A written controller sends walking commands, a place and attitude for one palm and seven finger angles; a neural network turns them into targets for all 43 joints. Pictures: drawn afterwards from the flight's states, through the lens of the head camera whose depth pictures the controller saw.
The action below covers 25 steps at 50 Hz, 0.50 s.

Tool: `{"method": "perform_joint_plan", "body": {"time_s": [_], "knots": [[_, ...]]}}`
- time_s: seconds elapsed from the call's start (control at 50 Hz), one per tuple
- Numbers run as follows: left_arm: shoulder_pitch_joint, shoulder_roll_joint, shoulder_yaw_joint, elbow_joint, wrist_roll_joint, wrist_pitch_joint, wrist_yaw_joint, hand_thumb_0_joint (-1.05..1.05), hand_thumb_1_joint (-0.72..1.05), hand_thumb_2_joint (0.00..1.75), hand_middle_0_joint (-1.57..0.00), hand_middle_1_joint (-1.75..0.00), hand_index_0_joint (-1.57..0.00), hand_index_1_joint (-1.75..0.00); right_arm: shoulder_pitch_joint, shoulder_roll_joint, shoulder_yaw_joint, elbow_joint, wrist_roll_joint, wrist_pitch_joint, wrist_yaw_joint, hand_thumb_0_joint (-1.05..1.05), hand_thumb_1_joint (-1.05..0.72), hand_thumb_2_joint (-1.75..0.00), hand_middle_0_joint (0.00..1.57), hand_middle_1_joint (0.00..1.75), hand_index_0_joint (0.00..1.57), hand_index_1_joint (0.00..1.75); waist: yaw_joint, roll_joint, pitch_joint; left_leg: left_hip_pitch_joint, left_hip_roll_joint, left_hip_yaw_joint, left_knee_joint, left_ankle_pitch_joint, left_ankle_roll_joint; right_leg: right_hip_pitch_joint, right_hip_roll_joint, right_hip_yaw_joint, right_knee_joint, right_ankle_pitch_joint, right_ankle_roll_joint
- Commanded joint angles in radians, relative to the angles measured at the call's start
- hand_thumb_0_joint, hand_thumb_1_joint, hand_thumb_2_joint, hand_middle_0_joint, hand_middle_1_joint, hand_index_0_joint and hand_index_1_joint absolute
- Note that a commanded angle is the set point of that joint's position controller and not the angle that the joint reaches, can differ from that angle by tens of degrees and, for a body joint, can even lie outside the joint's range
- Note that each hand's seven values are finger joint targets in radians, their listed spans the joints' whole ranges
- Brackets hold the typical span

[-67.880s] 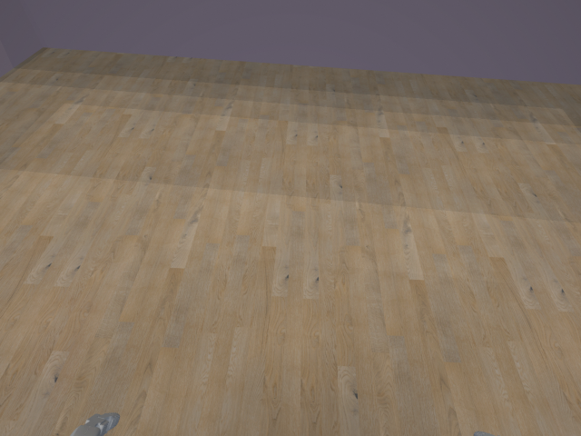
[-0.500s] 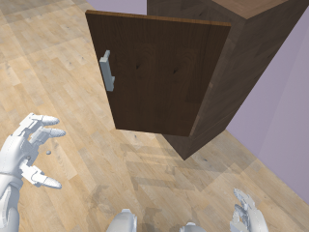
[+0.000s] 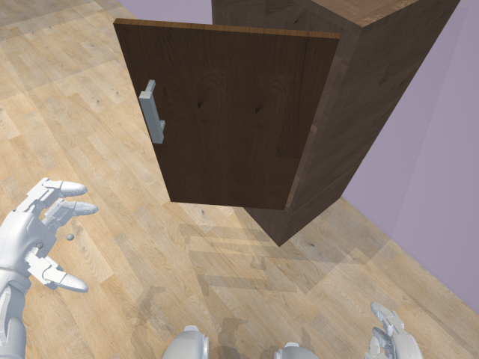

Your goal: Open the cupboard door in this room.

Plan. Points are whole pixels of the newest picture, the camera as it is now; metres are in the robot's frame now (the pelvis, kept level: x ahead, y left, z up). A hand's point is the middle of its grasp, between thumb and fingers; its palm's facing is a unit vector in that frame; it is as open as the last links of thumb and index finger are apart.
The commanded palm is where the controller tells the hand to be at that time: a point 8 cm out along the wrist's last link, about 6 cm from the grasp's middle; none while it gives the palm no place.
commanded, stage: raise the hand with hooked fingers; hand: left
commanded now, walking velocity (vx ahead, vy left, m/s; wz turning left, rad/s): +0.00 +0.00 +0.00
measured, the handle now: (154, 112) +0.57 +0.21 +0.04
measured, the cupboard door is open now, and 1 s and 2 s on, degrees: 47 47 47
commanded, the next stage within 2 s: move the hooked fingers beside the handle in 0.06 s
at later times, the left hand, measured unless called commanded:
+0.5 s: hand (91, 204) +0.33 +0.25 +0.06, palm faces -0.06 -1.00 -0.04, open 14.0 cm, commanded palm +0.31 +0.31 +0.06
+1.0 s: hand (99, 172) +0.40 +0.27 +0.05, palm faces -0.06 -1.00 -0.01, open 14.0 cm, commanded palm +0.39 +0.32 +0.05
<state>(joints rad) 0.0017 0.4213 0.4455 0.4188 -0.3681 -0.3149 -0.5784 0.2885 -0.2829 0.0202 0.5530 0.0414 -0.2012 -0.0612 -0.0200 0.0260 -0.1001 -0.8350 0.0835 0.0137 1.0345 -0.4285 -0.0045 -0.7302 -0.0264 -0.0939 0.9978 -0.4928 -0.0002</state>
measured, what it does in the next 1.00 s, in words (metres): stands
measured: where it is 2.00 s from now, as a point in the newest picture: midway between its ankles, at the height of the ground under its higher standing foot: outside the picture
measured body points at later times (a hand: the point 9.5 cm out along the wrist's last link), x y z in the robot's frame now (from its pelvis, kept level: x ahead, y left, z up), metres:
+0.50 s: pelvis -0.01 +0.00 -0.01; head +0.07 +0.01 +0.44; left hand +0.33 +0.31 +0.07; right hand +0.13 -0.26 -0.09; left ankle +0.04 +0.12 -0.67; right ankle +0.00 -0.12 -0.67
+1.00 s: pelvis -0.01 +0.00 -0.02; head +0.10 +0.02 +0.42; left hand +0.40 +0.32 +0.06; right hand +0.08 -0.27 -0.11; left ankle +0.04 +0.12 -0.67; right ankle +0.00 -0.12 -0.67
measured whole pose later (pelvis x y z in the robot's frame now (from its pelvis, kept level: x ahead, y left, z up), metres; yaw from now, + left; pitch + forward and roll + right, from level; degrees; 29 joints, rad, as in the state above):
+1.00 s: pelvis -0.01 +0.00 -0.02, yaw -1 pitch +18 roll -3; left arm -0.55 0.54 0.49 0.91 -0.24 -0.36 -0.57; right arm 0.32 -0.29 0.02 0.61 0.03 -0.11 -0.06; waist -0.07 0.02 -0.10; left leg -0.99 0.09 0.01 1.12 -0.44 0.00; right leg -0.88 -0.02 -0.08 1.07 -0.50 0.00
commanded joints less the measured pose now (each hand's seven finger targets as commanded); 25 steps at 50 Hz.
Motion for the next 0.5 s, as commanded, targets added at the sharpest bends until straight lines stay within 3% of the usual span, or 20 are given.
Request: {"method": "perform_joint_plan", "body": {"time_s": [0.0, 0.1, 0.12, 0.14, 0.18, 0.24, 0.3, 0.34, 0.44, 0.48], "knots": [[-0.180, 0.275, 0.111, -0.200, -0.050, -0.068, 0.003, 0.00, -0.50, 0.30, -0.30, -1.20, -0.30, -1.20, -0.004, -0.156, -0.058, -0.133, 0.000, -0.048, -0.017, 0.00, -0.90, -0.90, 0.20, 0.30, 0.20, 0.30, 0.000, 0.044, -0.243, 0.230, -0.068, -0.029, -0.134, 0.210, 0.032, 0.066, 0.063, 0.062, -0.157, 0.216, -0.019], [-0.190, 0.263, 0.107, -0.176, -0.048, -0.081, 0.007, 0.00, -0.50, 0.30, -0.30, -1.20, -0.30, -1.20, -0.008, -0.155, -0.055, -0.137, 0.000, -0.049, -0.016, 0.00, -0.90, -0.90, 0.20, 0.30, 0.20, 0.30, 0.007, 0.039, -0.251, 0.226, -0.068, -0.031, -0.136, 0.195, 0.029, 0.065, 0.063, 0.055, -0.145, 0.196, -0.021], [-0.184, 0.257, 0.101, -0.169, -0.043, -0.077, 0.004, 0.00, -0.50, 0.30, -0.30, -1.20, -0.30, -1.20, -0.008, -0.153, -0.055, -0.140, 0.002, -0.047, -0.016, 0.00, -0.90, -0.90, 0.20, 0.30, 0.20, 0.30, 0.010, 0.069, -0.259, 0.232, -0.070, -0.026, -0.140, 0.191, 0.028, 0.061, 0.061, 0.058, -0.147, 0.195, -0.019], [-0.180, 0.244, 0.086, -0.168, -0.039, -0.075, 0.002, 0.00, -0.50, 0.30, -0.30, -1.20, -0.30, -1.20, -0.009, -0.152, -0.055, -0.140, 0.003, -0.045, -0.016, 0.00, -0.90, -0.90, 0.20, 0.30, 0.20, 0.30, 0.003, 0.062, -0.257, 0.240, -0.069, -0.027, -0.143, 0.184, 0.028, 0.054, 0.061, 0.054, -0.150, 0.192, -0.018], [-0.290, 0.221, 0.037, -0.165, -0.026, -0.067, 0.002, 0.00, -0.50, 0.30, -0.30, -1.20, -0.30, -1.20, -0.013, -0.153, -0.050, -0.130, 0.004, -0.045, -0.021, 0.00, -0.90, -0.90, 0.20, 0.30, 0.20, 0.30, -0.020, 0.081, -0.232, 0.236, -0.067, -0.034, -0.144, 0.141, 0.028, 0.014, 0.059, 0.052, -0.152, 0.149, -0.016], [-0.417, 0.248, 0.038, -0.084, -0.006, -0.063, 0.008, 0.00, -0.50, 0.30, -0.30, -1.20, -0.30, -1.20, 0.002, -0.162, -0.049, -0.105, 0.004, -0.042, -0.035, 0.00, -0.90, -0.90, 0.20, 0.30, 0.20, 0.30, -0.044, 0.036, -0.200, 0.200, -0.062, -0.042, -0.132, 0.086, 0.030, -0.028, 0.060, 0.060, -0.155, 0.085, -0.016], [-0.486, 0.261, 0.030, -0.106, 0.008, -0.077, 0.017, 0.00, -0.50, 0.30, -0.30, -1.20, -0.30, -1.20, 0.004, -0.160, -0.048, -0.100, -0.001, -0.048, -0.038, 0.00, -0.90, -0.90, 0.20, 0.30, 0.20, 0.30, -0.023, 0.104, -0.267, 0.244, -0.063, -0.049, -0.130, 0.125, 0.028, -0.015, 0.056, 0.056, -0.132, 0.118, -0.028], [-0.478, 0.291, 0.056, -0.102, 0.017, -0.079, 0.025, 0.00, -0.50, 0.30, -0.30, -1.20, -0.30, -1.20, 0.012, -0.159, -0.051, -0.097, -0.003, -0.044, -0.036, 0.00, -0.90, -0.90, 0.20, 0.30, 0.20, 0.30, -0.010, 0.106, -0.333, 0.282, -0.063, -0.048, -0.129, 0.171, 0.027, 0.008, 0.054, 0.053, -0.128, 0.162, -0.025], [-0.469, 0.332, 0.105, 0.006, 0.032, -0.054, 0.054, 0.00, -0.50, 0.30, -0.30, -1.20, -0.30, -1.20, 0.021, -0.159, -0.049, -0.091, -0.004, -0.016, -0.026, 0.00, -0.90, -0.90, 0.20, 0.30, 0.20, 0.30, 0.001, 0.055, -0.318, 0.221, -0.061, -0.036, -0.128, 0.186, 0.026, 0.043, 0.054, 0.055, -0.124, 0.196, -0.019], [-0.494, 0.314, 0.090, 0.041, 0.035, -0.042, 0.060, 0.00, -0.50, 0.30, -0.30, -1.20, -0.30, -1.20, 0.022, -0.159, -0.050, -0.094, -0.002, -0.004, -0.022, 0.00, -0.90, -0.90, 0.20, 0.30, 0.20, 0.30, -0.008, 0.040, -0.290, 0.202, -0.062, -0.031, -0.130, 0.174, 0.027, 0.034, 0.053, 0.055, -0.130, 0.193, -0.016]]}}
